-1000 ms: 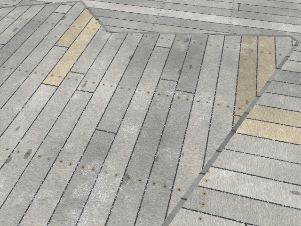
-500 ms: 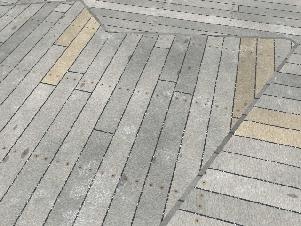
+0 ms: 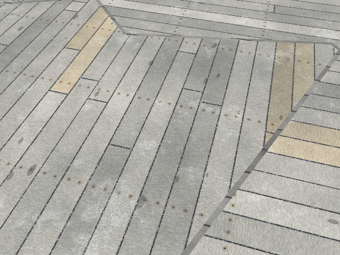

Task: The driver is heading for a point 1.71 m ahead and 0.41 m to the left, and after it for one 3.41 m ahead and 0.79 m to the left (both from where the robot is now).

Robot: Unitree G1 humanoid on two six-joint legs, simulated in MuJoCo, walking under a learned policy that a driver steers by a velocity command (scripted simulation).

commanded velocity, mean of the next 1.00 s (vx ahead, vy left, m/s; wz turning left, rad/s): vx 0.10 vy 0.00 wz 0.00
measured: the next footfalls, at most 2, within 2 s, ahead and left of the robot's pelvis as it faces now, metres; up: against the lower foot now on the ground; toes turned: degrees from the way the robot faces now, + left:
right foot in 1.26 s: +0.39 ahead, -0.08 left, +0.00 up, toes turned -1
left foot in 1.60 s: +0.33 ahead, +0.13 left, +0.00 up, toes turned +1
